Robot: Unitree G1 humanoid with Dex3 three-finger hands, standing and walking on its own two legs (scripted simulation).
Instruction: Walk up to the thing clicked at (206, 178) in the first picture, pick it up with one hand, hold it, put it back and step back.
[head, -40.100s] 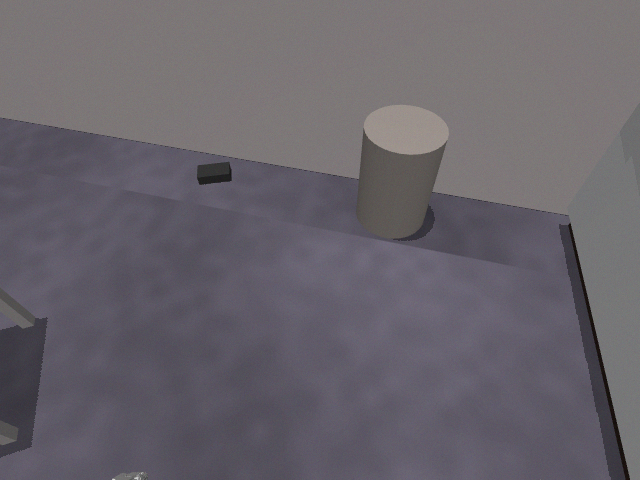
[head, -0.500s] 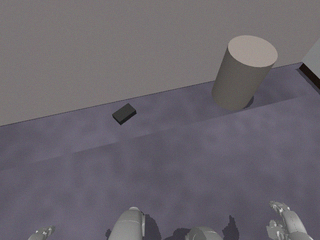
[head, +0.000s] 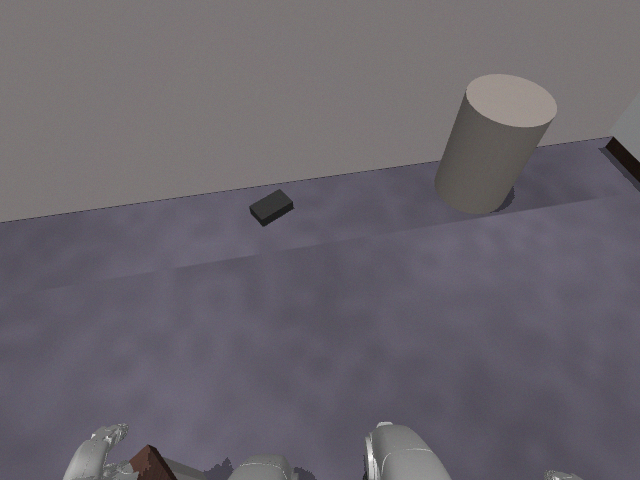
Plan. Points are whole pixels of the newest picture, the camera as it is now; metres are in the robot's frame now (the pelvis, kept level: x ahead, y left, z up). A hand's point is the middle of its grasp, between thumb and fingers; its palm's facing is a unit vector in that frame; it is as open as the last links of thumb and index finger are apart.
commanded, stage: step back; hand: left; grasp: from above
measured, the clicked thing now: (271, 207) +1.09 +0.22 -0.74
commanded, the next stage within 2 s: stand in 1.00 s
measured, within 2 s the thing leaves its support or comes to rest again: neither
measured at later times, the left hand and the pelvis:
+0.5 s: hand out of the picture +0.02 +0.28 -0.15, palm faces -0.02 -0.93 -0.37, open 7.4 cm; pelvis -0.03 +0.01 +0.00, yaw -1 degrees
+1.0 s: hand (135, 463) +0.14 +0.27 -0.14, palm faces -0.01 -0.94 -0.35, open 7.4 cm; pelvis +0.02 +0.01 +0.01, yaw -1 degrees
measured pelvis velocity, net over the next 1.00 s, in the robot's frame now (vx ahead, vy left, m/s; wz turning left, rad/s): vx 0.02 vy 0.01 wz -0.01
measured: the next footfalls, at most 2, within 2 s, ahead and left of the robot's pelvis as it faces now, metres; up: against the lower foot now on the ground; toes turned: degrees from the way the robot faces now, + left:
right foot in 0.14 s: +0.03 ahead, -0.12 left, +0.00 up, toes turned -3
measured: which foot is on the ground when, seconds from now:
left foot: down 0.00-1.00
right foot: up 0.00-0.12, down 0.14-1.00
